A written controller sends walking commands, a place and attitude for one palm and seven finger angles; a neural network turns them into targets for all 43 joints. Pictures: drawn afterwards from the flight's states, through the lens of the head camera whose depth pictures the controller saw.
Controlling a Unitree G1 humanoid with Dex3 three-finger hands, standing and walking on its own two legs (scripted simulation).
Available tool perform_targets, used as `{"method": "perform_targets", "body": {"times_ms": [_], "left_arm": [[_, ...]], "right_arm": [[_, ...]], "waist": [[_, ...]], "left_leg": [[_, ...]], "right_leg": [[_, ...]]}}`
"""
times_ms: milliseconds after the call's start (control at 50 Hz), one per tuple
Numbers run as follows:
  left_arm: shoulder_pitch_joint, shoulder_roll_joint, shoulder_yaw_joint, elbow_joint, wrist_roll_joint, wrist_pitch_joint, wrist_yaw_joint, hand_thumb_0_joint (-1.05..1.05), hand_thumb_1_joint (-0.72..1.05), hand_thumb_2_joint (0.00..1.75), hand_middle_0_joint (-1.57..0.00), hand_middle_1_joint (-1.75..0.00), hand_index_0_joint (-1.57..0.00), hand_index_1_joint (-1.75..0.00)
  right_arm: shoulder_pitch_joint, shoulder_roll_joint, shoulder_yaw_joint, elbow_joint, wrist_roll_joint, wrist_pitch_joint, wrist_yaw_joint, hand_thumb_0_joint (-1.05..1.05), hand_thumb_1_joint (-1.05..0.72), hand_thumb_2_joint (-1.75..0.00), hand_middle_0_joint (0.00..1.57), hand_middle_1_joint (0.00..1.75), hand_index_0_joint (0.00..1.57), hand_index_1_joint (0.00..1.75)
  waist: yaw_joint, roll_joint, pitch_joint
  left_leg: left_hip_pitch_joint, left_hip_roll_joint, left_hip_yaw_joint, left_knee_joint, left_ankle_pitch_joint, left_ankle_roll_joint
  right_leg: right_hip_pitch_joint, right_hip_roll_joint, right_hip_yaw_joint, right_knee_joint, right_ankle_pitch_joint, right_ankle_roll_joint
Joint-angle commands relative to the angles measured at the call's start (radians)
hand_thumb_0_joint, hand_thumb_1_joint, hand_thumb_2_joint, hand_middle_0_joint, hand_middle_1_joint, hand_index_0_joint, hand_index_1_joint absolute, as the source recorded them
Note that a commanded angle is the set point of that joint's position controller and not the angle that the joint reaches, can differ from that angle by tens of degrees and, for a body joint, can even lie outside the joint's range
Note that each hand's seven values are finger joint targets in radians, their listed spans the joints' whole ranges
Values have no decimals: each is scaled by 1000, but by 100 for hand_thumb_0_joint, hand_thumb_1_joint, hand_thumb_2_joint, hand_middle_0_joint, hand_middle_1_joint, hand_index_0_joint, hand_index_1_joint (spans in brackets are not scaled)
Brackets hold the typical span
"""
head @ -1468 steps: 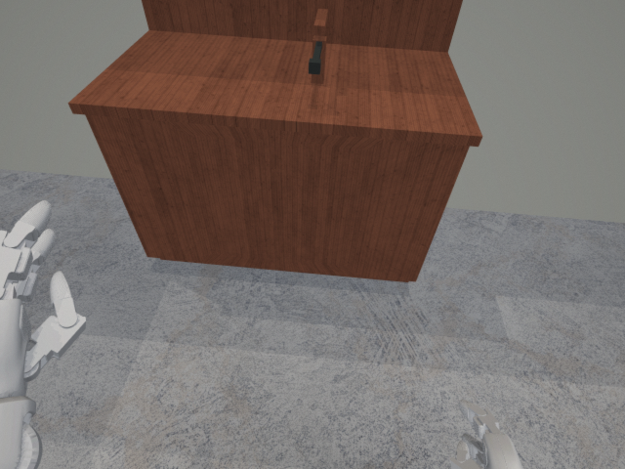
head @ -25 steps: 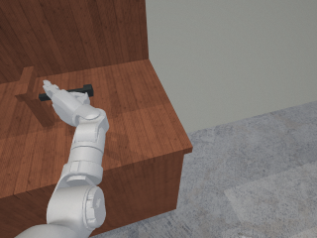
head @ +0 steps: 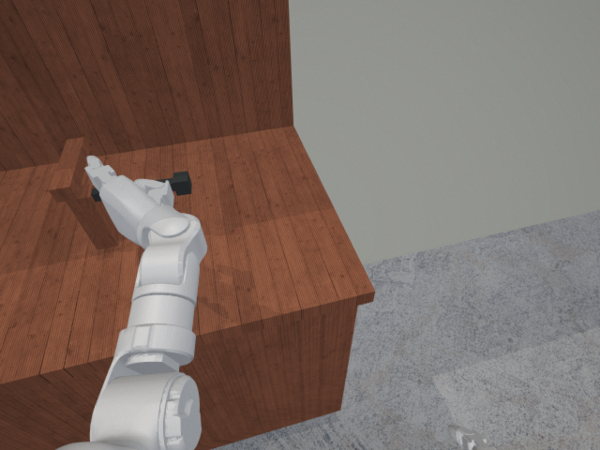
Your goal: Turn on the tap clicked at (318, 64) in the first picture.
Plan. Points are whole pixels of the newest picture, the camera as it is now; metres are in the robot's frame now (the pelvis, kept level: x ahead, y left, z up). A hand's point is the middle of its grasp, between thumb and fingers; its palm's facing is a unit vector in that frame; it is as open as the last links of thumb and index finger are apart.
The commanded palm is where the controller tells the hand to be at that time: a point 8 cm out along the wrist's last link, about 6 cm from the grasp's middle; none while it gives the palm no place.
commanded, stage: lift the hand up off the lever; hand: left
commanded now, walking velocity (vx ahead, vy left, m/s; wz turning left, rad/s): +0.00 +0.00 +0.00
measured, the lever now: (182, 183) +0.51 +0.23 +0.09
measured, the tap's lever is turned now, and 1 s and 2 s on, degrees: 86 86 86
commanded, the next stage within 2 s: draw the hand back beside the body in 0.36 s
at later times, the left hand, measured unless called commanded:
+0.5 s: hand (182, 184) +0.42 +0.19 +0.16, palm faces +0.77 -0.63 -0.09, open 7.8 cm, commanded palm +0.36 +0.21 +0.17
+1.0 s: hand (129, 249) +0.28 +0.20 +0.18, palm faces +0.33 -0.92 -0.23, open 7.7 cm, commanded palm +0.26 +0.24 +0.17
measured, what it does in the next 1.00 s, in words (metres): stands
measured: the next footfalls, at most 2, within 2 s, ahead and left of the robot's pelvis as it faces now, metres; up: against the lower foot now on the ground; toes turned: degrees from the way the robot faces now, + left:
none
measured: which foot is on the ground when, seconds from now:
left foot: down 0.00-1.00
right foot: down 0.00-1.00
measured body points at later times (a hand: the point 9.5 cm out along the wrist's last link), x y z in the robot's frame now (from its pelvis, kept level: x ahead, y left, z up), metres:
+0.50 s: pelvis +0.00 +0.00 +0.00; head +0.00 -0.02 +0.45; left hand +0.38 +0.22 +0.17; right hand +0.15 -0.23 -0.12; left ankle +0.00 +0.13 -0.73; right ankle -0.02 -0.07 -0.73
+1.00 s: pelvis -0.02 +0.00 +0.01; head -0.03 -0.03 +0.46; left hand +0.26 +0.25 +0.20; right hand +0.16 -0.25 -0.09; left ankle +0.00 +0.13 -0.73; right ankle -0.02 -0.07 -0.73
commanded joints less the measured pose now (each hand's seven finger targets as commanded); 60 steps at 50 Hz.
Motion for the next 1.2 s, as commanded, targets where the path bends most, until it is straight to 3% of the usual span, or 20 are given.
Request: {"method": "perform_targets", "body": {"times_ms": [0,120,300,320,380,420,440,460,520,580,620,640,660,700,740,820,920,1000,1120,1180], "left_arm": [[-479,117,-86,-239,22,-33,-7,0,90,90,-15,-15,-15,-15],[-544,143,-80,-231,27,-10,-1,0,90,90,-15,-15,-15,-15],[-521,130,-66,-148,25,8,14,0,90,90,-15,-15,-15,-15],[-509,176,-28,-133,26,6,13,0,90,90,-15,-15,-15,-15],[-571,112,-85,-148,35,-4,20,0,90,90,-15,-15,-15,-15],[-569,176,-38,-169,45,-20,23,0,90,90,-15,-15,-15,-15],[-572,137,-68,-194,47,-25,25,0,90,90,-15,-15,-15,-15],[-490,103,-241,-272,77,-28,-138,0,90,90,-15,-15,-15,-15],[-335,251,-118,-370,33,-47,-291,0,90,90,-15,-16,-15,-16],[-82,271,-116,-435,-42,-67,-463,0,90,90,-16,-17,-16,-17],[76,351,2,-441,-104,-43,-507,0,90,90,-16,-18,-16,-18],[76,314,-23,-498,-130,-28,-512,0,90,90,-16,-18,-16,-18],[229,513,29,-447,-107,-109,-570,0,90,90,-16,-18,-16,-18],[270,499,10,-504,-122,-199,-631,0,90,90,-16,-19,-16,-19],[186,517,-15,-665,-117,-277,-659,0,90,90,-16,-19,-16,-19],[89,480,-113,-836,-104,-385,-677,0,90,90,-17,-21,-17,-21],[244,376,-197,-680,-105,-415,-686,0,90,90,-17,-22,-17,-22],[383,420,-125,-585,-119,-423,-705,0,90,90,-18,-23,-18,-23],[479,530,12,-759,-119,-452,-715,0,90,90,-18,-25,-18,-25],[530,509,5,-844,-121,-457,-715,0,90,90,-19,-26,-19,-26]], "right_arm": [[-135,-109,-22,-133,14,-53,-15,0,-90,-90,20,30,20,30],[-163,-105,-18,-112,15,-53,-24,0,-90,-90,20,30,20,30],[-162,-100,-11,-123,16,-39,-21,0,-90,-90,20,30,20,30],[-162,-106,-15,-115,16,-34,-25,0,-90,-90,20,30,20,30],[-158,-97,-10,-118,11,-45,-17,0,-90,-90,20,30,20,30],[-147,-106,-19,-113,8,-44,-19,0,-90,-90,20,30,20,30],[-148,-101,-19,-124,7,-47,-16,0,-90,-90,20,30,20,30],[-109,-130,-22,-139,14,-15,-30,0,-90,-90,20,30,20,30],[-87,-128,-27,-190,35,12,-66,0,-90,-90,20,30,20,30],[-99,-120,-6,-245,62,33,-81,0,-90,-90,20,30,20,30],[-133,-119,4,-264,79,47,-94,0,-90,-90,20,30,20,30],[-162,-109,19,-288,91,44,-97,0,-90,-90,20,30,20,30],[-92,-118,2,-268,70,33,-73,0,-90,-90,20,30,20,30],[-124,-113,5,-298,78,16,-63,0,-90,-90,20,30,20,30],[-146,-112,2,-311,78,-14,-58,0,-90,-90,20,30,20,30],[-143,-117,-2,-301,72,-90,-53,0,-90,-90,20,30,20,30],[-133,-131,-5,-271,71,-124,-59,0,-90,-90,20,30,20,30],[-153,-134,-3,-270,79,-92,-64,0,-90,-90,20,30,20,30],[-164,-111,10,-297,67,-74,-57,0,-90,-90,20,30,20,30],[-163,-101,15,-315,60,-82,-55,0,-90,-90,20,30,20,30]], "waist": [[-13,-90,-233],[-5,-49,-226],[1,-103,-261],[12,-89,-249],[-5,-81,-245],[7,-73,-275],[3,-58,-294],[-47,-109,-319],[12,-69,-375],[32,-136,-299],[76,-129,-233],[79,-140,-196],[38,-152,-103],[51,-127,-56],[34,2,-41],[-1,127,-69],[-6,-31,-2],[16,-192,46],[51,72,-35],[47,64,-28]], "left_leg": [[127,-11,34,-37,300,22],[149,-11,19,-61,259,12],[123,-12,29,-56,279,15],[117,-12,24,-61,266,14],[122,-9,28,-52,263,18],[133,-9,26,-47,293,17],[142,-9,30,-40,321,15],[189,-14,38,-33,366,33],[225,-18,42,-48,445,46],[211,-14,49,-76,423,49],[182,-12,54,-109,371,47],[176,-13,57,-125,343,48],[167,12,51,-143,278,47],[147,4,55,-158,233,54],[212,2,63,-168,221,56],[340,-2,51,-163,226,54],[349,-1,36,-192,161,60],[281,-4,41,-208,94,71],[300,0,32,-223,174,50],[297,5,32,-218,194,48]], "right_leg": [[99,-53,33,-91,359,51],[79,-43,30,-114,246,39],[116,-59,38,-104,326,51],[110,-52,38,-110,291,47],[85,-55,38,-106,290,49],[101,-48,38,-96,314,44],[107,-51,36,-83,348,42],[141,-46,61,-50,465,40],[252,-44,72,-49,624,45],[301,-52,84,-68,724,63],[338,-51,87,-100,687,66],[328,-54,92,-120,648,72],[289,-76,105,-144,629,87],[278,-72,118,-164,547,82],[234,-65,123,-203,449,69],[165,-42,115,-238,341,49],[132,-33,98,-264,245,51],[146,-45,109,-296,158,63],[240,-48,102,-278,254,39],[246,-46,94,-274,278,35]]}}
